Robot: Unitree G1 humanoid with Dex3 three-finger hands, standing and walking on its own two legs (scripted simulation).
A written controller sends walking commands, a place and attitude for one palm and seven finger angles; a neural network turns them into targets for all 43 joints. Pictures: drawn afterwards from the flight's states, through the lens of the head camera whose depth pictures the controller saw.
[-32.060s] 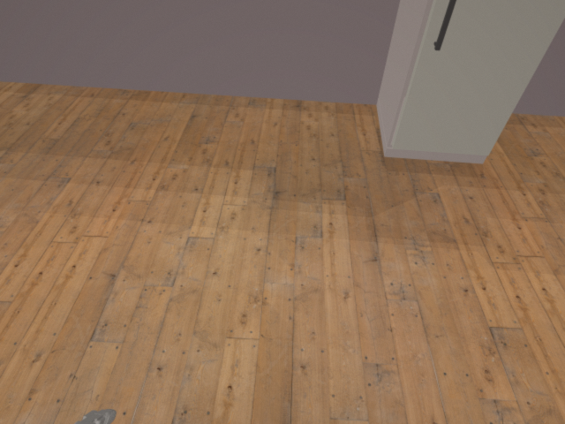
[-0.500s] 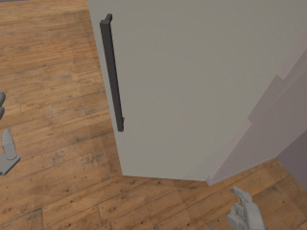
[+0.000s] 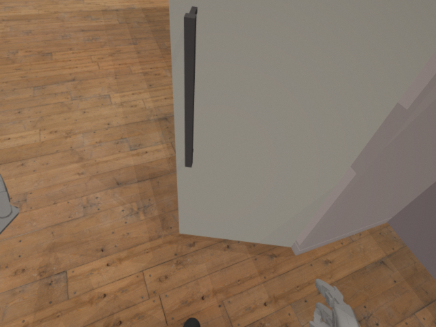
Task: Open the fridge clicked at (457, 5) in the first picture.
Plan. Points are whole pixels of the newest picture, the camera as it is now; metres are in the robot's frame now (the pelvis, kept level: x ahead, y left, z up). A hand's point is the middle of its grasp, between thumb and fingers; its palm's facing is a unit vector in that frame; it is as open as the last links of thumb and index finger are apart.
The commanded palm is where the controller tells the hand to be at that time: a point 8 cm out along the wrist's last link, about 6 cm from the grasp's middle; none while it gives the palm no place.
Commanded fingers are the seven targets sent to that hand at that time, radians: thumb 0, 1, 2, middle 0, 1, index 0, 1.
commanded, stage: step back with the hand held close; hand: left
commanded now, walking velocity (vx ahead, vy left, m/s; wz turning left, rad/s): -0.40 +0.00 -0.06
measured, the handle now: (190, 103) +0.57 +0.12 +0.09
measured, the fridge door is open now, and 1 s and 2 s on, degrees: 65 65 65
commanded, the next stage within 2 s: stop stepping back and stand still in 0.20 s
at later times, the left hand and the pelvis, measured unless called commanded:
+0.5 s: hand out of the picture +0.12 +0.29 +0.19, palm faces +0.27 -0.83 -0.48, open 7.4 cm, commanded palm +0.07 +0.34 +0.18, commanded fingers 0.00 0.90 0.90 -0.20 -0.30 -0.20 -0.30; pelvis -0.09 +0.05 +0.02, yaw -4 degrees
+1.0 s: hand out of the picture +0.08 +0.34 +0.20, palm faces +0.33 -0.79 -0.52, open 7.4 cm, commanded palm +0.02 +0.39 +0.18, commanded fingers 0.00 0.90 0.90 -0.20 -0.30 -0.20 -0.30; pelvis -0.13 +0.10 +0.00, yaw -3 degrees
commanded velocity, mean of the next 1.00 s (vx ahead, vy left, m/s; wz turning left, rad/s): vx -0.01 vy -0.07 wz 0.02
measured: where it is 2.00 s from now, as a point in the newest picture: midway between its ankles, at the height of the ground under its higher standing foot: outside the picture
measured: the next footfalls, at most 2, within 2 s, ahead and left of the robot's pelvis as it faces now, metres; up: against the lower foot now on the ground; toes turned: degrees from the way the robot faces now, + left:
right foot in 0.06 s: -0.11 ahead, -0.12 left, +0.00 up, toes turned -4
left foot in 0.20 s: +0.08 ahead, +0.07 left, +0.00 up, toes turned -3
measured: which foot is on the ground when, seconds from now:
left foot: down 0.00-0.06, up 0.08-0.18, down 0.20-0.56, up 0.58-0.74, down 0.76-1.00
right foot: up 0.00-0.04, down 0.06-0.20, up 0.22-0.58, down 0.60-0.78, up 0.80-1.00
